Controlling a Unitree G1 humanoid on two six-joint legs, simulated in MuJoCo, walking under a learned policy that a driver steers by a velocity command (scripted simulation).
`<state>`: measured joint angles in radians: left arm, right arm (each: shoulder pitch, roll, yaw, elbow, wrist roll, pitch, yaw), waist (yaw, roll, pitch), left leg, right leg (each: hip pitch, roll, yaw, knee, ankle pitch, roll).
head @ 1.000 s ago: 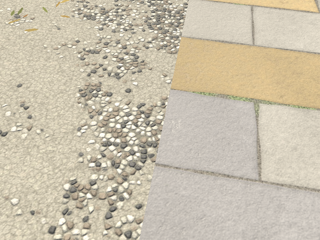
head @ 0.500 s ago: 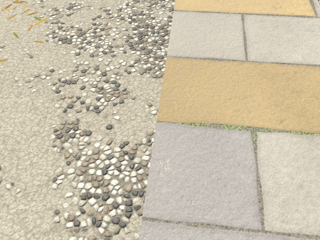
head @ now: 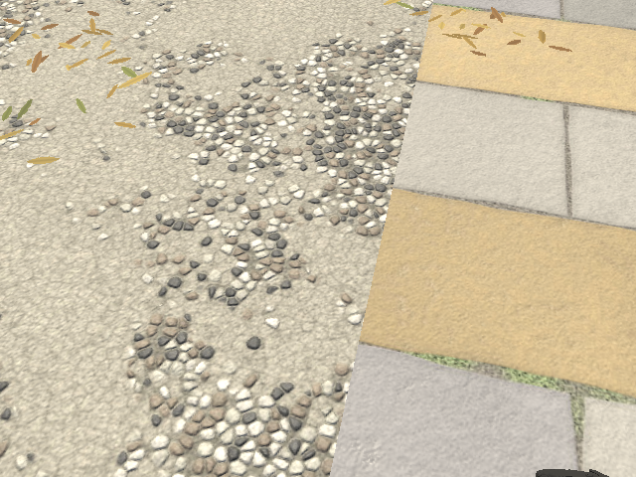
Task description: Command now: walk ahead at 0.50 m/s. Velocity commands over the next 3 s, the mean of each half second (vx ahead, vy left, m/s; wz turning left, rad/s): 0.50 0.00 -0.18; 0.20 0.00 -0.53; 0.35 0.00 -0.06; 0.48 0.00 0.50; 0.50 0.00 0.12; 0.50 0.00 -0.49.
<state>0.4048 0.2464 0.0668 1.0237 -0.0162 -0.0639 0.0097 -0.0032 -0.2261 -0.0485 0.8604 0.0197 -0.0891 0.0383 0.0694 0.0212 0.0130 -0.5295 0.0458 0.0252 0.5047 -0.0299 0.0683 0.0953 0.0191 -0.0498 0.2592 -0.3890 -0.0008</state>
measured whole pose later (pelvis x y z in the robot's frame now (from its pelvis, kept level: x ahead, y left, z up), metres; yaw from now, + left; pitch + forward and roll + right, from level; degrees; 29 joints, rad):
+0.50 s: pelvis +0.27 +0.02 +0.01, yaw -7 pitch +2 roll +2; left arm 0.09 0.23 0.06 0.88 -0.02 -0.05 -0.03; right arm 0.32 -0.24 -0.06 1.00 -0.01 -0.08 -0.02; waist -0.06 -0.03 0.00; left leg 0.10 -0.04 0.17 0.18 -0.31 0.03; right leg -0.66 -0.08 0.00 0.63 0.06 -0.05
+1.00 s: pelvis +0.45 -0.03 +0.01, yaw -24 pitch +4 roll +0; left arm 0.18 0.30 0.09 0.73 -0.01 0.02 0.03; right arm 0.09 -0.28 -0.06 0.80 0.00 -0.02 -0.04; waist 0.03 0.02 0.01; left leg -0.55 0.01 -0.12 0.74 -0.25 -0.09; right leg -0.36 0.13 0.15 0.49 -0.18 -0.07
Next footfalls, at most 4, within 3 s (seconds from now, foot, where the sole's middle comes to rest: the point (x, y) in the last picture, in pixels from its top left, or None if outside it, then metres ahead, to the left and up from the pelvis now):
0.02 left None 0.19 0.12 -0.76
0.58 right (413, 473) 0.49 -0.13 -0.76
1.08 left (326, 408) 0.61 0.05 -0.76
1.46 right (469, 413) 0.62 -0.25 -0.76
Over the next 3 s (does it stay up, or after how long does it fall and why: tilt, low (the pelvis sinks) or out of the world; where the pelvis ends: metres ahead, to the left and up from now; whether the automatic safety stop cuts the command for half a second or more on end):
stays up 1.45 -0.22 0.00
